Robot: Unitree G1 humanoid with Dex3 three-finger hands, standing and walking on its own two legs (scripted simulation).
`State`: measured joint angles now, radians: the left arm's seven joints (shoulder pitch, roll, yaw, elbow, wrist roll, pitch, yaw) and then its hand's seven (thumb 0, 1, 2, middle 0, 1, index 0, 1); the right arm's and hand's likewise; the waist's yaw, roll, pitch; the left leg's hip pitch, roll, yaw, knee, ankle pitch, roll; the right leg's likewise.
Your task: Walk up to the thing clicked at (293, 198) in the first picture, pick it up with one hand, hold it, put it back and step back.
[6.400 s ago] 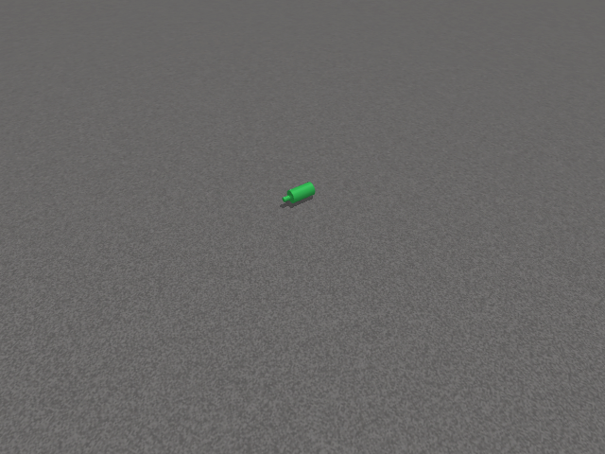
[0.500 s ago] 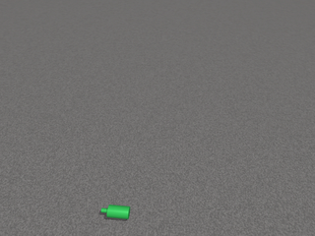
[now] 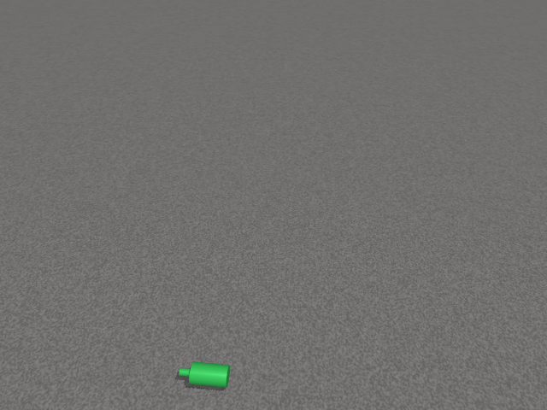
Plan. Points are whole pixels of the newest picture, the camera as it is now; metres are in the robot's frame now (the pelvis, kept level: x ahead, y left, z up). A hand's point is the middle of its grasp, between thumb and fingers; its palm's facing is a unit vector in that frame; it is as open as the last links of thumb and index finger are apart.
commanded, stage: stand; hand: left
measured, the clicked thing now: (204, 373) +0.40 +0.24 -0.75
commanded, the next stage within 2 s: none
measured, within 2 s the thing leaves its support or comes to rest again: neither
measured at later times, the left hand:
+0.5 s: hand out of the picture +0.07 +0.25 -0.16, palm faces -0.01 -0.94 -0.33, open 7.4 cm
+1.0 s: hand out of the picture +0.08 +0.25 -0.15, palm faces -0.01 -0.94 -0.34, open 7.4 cm
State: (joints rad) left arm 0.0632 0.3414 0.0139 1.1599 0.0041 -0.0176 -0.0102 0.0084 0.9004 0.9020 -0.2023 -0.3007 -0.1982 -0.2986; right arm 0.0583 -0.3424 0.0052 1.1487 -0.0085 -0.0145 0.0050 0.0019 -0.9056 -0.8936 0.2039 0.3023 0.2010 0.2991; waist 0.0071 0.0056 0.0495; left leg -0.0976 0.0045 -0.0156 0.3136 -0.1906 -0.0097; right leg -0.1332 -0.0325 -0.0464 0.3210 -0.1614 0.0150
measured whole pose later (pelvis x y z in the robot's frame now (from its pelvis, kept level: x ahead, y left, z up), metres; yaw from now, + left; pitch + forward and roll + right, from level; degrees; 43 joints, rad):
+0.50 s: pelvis -0.01 -0.01 +0.00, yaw +0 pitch -2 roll +0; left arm 0.08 0.34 0.01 1.16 0.01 -0.01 -0.01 0.01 0.90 0.90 -0.20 -0.30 -0.20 -0.30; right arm 0.10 -0.35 0.00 1.16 -0.01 0.00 0.01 0.00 -0.91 -0.89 0.20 0.30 0.20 0.30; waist 0.00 0.00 0.05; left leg -0.11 0.01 -0.02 0.32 -0.18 -0.02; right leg -0.14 -0.02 -0.05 0.32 -0.15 0.01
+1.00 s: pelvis +0.00 +0.00 +0.00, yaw +0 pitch -2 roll +0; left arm 0.08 0.35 0.01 1.15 0.01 -0.01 -0.01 0.01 0.90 0.90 -0.20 -0.30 -0.20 -0.30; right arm 0.09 -0.35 0.01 1.14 -0.01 -0.01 0.00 0.00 -0.91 -0.89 0.20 0.30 0.20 0.30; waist 0.00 0.00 0.05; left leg -0.09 0.01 -0.02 0.30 -0.19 -0.02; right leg -0.12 -0.03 -0.05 0.31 -0.16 0.01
